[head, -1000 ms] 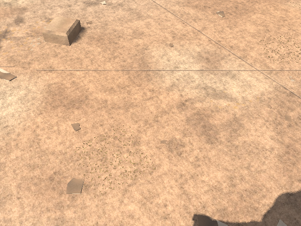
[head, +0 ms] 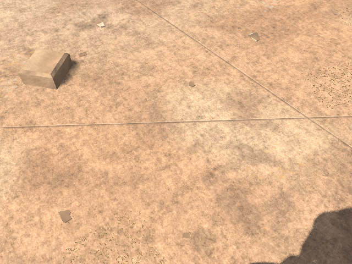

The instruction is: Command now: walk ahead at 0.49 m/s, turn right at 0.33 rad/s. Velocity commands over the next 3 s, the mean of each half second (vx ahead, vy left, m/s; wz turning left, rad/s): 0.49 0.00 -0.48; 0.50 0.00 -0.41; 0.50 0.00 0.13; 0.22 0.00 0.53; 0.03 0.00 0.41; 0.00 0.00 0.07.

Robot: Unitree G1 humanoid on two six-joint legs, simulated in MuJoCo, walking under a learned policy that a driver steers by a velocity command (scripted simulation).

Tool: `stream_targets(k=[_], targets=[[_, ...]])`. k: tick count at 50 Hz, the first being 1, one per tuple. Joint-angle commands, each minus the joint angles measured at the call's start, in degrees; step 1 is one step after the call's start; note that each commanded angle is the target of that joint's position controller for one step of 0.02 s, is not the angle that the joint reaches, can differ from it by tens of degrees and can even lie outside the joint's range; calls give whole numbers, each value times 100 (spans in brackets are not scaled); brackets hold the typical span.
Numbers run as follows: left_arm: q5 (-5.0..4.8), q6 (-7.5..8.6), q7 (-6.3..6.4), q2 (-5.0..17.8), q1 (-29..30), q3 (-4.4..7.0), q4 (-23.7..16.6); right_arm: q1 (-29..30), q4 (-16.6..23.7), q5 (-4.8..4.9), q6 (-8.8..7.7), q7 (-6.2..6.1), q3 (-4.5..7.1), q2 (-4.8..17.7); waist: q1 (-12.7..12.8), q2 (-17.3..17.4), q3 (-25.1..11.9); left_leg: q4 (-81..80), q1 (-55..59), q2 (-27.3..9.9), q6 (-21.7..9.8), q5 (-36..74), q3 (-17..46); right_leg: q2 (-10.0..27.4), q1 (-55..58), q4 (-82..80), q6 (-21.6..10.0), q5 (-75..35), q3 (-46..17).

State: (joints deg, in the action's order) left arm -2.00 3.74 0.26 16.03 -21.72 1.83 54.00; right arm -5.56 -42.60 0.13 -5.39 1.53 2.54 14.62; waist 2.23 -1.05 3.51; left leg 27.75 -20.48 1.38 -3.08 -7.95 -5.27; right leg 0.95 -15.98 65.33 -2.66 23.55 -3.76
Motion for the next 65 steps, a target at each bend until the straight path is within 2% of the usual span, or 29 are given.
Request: stream_targets(k=[1, 3, 5, 9, 15, 18, 20, 21, 22, 23, 24, 25, 26, 27, 31, 37, 41, 44, 45, 46, 47, 48, 49, 50, 51, 53, 56, 62, 65], targets=[[-17, 18, 51, 545, -31, 211, -410, -413, -15, -87, -134, -5, 167, 464, -186, 597, -403, -1892, 1345, -1583, -744, -136, 1652, 702, -1479, 343, 31, -766, -320], [-19, -135, 59, 326, -114, 202, -421, -314, -133, -61, -212, 16, 182, 417, -54, 580, -239, -2137, 929, -1520, -806, 170, 1123, 783, -1426, 233, 113, -832, -266], [23, -220, 84, 341, 187, 222, -621, -320, -247, -84, -255, -7, 227, 566, -34, 528, -17, -2291, 788, -1521, -840, 399, 732, 840, -1799, -55, 200, -1193, -316], [72, -121, -33, 310, 852, 197, -924, -489, -377, -108, -211, -122, 274, 798, -205, 334, 99, -2308, 1100, -1357, -758, 924, 8, 777, -2096, -1465, 267, -2452, -170], [80, -72, -298, 204, 2001, 98, -1522, -1145, -600, 44, 41, -203, 360, 1102, -655, 159, 287, -1929, 2345, -1696, -645, 1532, -447, 593, -2451, -2784, 62, -2488, 424], [69, -106, -380, 419, 1898, 198, -1727, -1060, -566, 101, 207, -240, 418, 1289, -400, 403, -8, -1094, 2824, -1807, -455, 3509, -644, 208, -1976, -2922, -216, -1650, 801], [43, -149, -352, 819, 793, 436, -1547, -888, -480, 126, 313, -282, 436, 1383, 278, 513, -706, 598, 2588, -1637, -250, 4758, -828, -301, -440, -3077, -527, -1374, 1059], [33, -190, -255, 1209, -209, 653, -1299, -885, -413, 97, 307, -309, 373, 1268, 765, 254, -1224, 2110, 1607, -1400, -3, 3908, -889, -323, 1215, -3365, -781, -1624, 686], [8, -220, -146, 1904, -396, 809, -1258, -1382, -128, -119, 192, -251, 139, 478, 275, -1214, -1670, 4239, -904, -499, 392, -639, -769, 1134, 3209, -3587, -1647, -1115, -2105], [76, -116, -193, 1752, -378, 708, -1524, -1228, -14, -18, -62, -172, 67, 539, 313, -973, -2628, 5277, -1966, 203, 413, -2778, 714, 1906, 4019, -4618, -2343, -466, -4625], [129, -34, -236, 1310, -251, 577, -1491, -523, 154, 222, -209, -104, 188, 976, 522, -440, -2026, 5338, -2562, -146, 269, -2307, 1102, 1763, 3739, -4877, -1946, -655, -3910], [111, 19, -234, 1134, 23, 530, -1493, -357, 226, 245, -293, -102, 160, 930, 335, -236, -1337, 4897, -2590, -397, 160, -1788, 1040, 1520, 2938, -4854, -1715, -1097, -3049], [96, 32, -222, 952, 446, 479, -1562, -376, 144, 116, -314, -151, 173, 903, 57, 105, -934, 4366, -2269, -635, 176, -1416, 1017, 1248, 2098, -4848, -1508, -1693, -2393], [141, 35, -199, 758, 727, 411, -1668, -454, 95, 19, -263, -175, 225, 981, -149, 24, -757, 3998, -1837, -783, 216, -1160, 1030, 1052, 1489, -4946, -1415, -2278, -1959], [130, 57, -80, 885, 702, 443, -1741, -478, 160, -97, -21, -167, 202, 752, -324, -59, -608, 3120, -1397, -747, 572, -579, 865, 752, 596, -5227, -1452, -3207, -1331], [104, -16, 67, 926, 256, 442, -1568, 656, 455, -25, -63, -78, 62, 495, 153, -406, -328, 689, -995, -370, 717, 1424, 717, 428, 296, -5221, -1002, -2153, -912], [90, -26, 65, 890, -83, 423, -1338, 943, 593, 13, -175, 40, 117, 705, 268, -438, -190, 149, -1055, -343, 442, 1313, 838, 825, 952, -4871, -946, -2037, -1327], [116, -92, 83, 933, -16, 447, -1268, 577, 543, 17, -230, 59, 194, 868, 29, -633, -185, -17, -792, -294, 139, 571, 747, 1047, 1421, -4466, -818, -2795, -1542], [121, -116, 79, 882, 90, 423, -1293, 93, 402, 0, -248, 36, 264, 971, -243, -597, -409, -235, -156, -167, -15, 572, 582, 850, 1440, -3974, -710, -3562, -1405], [165, -125, 63, 702, 125, 344, -1354, -623, 256, -60, -266, 9, 348, 1175, -563, -404, -1060, -67, 1050, -481, -278, 754, 831, 529, 1129, -2942, -553, -3718, -1145], [257, -100, 72, 423, -323, 230, -1428, -1422, 182, -112, -260, -2, 440, 1568, -641, 550, -1992, 133, 2884, -1517, -839, 656, 2251, -62, -113, -1182, -270, -2153, -749], [74, -25, 55, 196, -911, 157, -1404, -1849, -96, -40, -191, 74, 491, 1654, -474, 2135, -2298, -855, 4056, -2331, -1525, -1047, 4744, -732, -1969, 380, 72, 938, -473], [-14, 3, 53, 761, -448, 253, -1365, -1740, -58, 121, -177, 88, 350, 1122, -674, 1271, -1651, -1184, 3719, -2266, -1303, -2274, 4834, -389, -2641, 899, 39, 816, -810], [-8, 15, 50, 938, 253, 303, -1519, -1353, 1, 103, -139, 62, 277, 907, -712, 720, -919, -1244, 2979, -2069, -1062, -2062, 3983, -135, -2813, 871, 14, 287, -596], [74, 29, 51, 867, 587, 285, -1608, -1063, 54, 24, -103, 55, 228, 846, -591, 380, -532, -1340, 2266, -1840, -990, -1346, 3363, 98, -2671, 641, 28, -119, -380], [153, 56, 14, 691, 613, 292, -1637, -831, 49, -79, -102, 28, 156, 679, -332, 531, -374, -1558, 1575, -1464, -935, -313, 2624, 432, -2214, 24, 62, -615, -285], [156, 21, 4, 442, 598, 235, -1645, -947, -77, 7, -141, -2, 168, 764, -266, 636, -399, -1797, 1379, -1358, -1053, 586, 2056, 549, -2126, -596, 188, -769, -85], [187, 144, -55, 198, 1760, 129, -1992, -1387, -342, 126, -14, -109, 235, 1063, -576, 449, -196, -1898, 1237, -992, -884, 1330, 1324, 329, -1791, -2866, 400, -2506, 166], [140, 231, -154, 289, 2138, 163, -2066, -1684, -454, 141, 55, -135, 245, 1086, -678, 463, -204, -1647, 1350, -1118, -857, 1331, 1437, 153, -1460, -3249, 409, -2945, 153]])
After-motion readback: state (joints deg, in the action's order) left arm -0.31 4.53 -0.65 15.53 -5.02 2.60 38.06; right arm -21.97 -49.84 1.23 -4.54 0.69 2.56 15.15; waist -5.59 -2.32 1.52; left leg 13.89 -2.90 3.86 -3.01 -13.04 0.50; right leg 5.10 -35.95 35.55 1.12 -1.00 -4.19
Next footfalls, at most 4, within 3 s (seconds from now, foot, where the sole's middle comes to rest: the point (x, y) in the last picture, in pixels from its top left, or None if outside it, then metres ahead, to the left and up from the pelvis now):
0.42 right None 0.39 -0.17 -0.77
0.92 left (211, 196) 0.73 -0.09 -0.77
1.42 right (289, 169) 0.88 -0.43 -0.77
1.86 left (242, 124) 1.15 -0.25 -0.80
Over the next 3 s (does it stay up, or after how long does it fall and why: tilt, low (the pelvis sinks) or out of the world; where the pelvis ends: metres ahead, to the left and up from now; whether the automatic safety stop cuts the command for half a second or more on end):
stays up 1.04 -0.36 -0.03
